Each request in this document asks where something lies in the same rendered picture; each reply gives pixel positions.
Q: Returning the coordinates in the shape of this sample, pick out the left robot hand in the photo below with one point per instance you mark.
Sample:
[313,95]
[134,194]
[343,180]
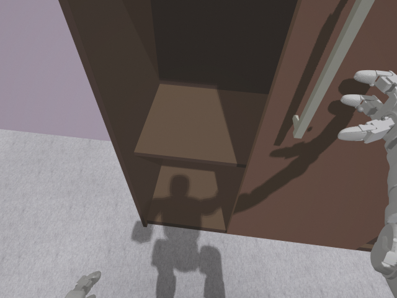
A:
[84,285]

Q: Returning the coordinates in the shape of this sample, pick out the right robot upper arm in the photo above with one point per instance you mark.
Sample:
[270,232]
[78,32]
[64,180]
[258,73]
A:
[384,255]

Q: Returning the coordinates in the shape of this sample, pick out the robot right forearm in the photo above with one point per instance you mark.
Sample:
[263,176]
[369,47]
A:
[391,209]

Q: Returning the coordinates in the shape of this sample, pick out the handle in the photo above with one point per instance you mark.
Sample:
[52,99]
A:
[347,35]

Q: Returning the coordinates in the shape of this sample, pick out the wardrobe door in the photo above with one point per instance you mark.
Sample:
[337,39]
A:
[318,189]
[372,242]

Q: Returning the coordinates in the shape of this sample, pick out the right robot hand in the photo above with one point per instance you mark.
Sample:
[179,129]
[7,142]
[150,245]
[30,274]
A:
[376,128]

